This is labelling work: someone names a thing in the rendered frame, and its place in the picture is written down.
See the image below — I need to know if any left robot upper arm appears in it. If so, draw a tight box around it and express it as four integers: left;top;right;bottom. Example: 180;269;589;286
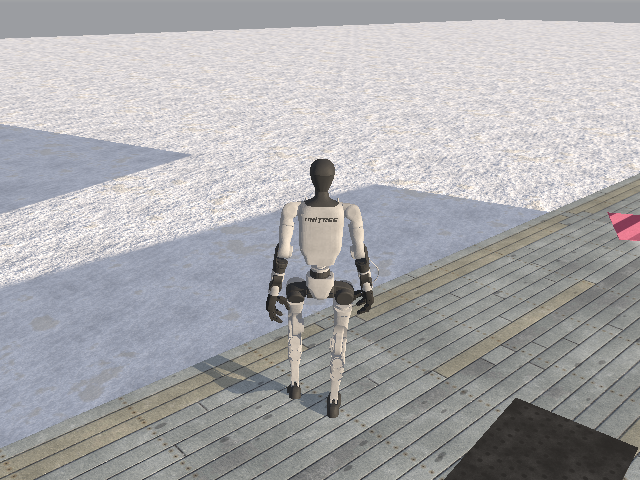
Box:
277;201;301;259

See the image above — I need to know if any robot left hand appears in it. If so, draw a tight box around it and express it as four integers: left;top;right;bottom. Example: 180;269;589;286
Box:
266;294;290;323

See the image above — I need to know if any robot right shin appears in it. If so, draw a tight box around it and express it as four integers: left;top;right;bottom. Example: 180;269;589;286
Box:
330;338;347;404

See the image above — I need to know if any right robot forearm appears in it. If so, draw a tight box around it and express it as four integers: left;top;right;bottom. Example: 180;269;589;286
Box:
355;244;373;292

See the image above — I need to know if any robot right hand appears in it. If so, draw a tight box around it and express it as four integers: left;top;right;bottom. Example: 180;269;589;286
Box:
353;287;374;314

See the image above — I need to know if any right robot upper arm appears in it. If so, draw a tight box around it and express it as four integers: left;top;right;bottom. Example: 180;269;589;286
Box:
342;202;365;259

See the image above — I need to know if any left robot forearm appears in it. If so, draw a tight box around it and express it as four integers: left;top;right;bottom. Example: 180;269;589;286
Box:
268;243;288;296

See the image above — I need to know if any robot head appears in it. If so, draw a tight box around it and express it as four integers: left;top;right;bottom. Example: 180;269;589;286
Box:
304;159;339;207

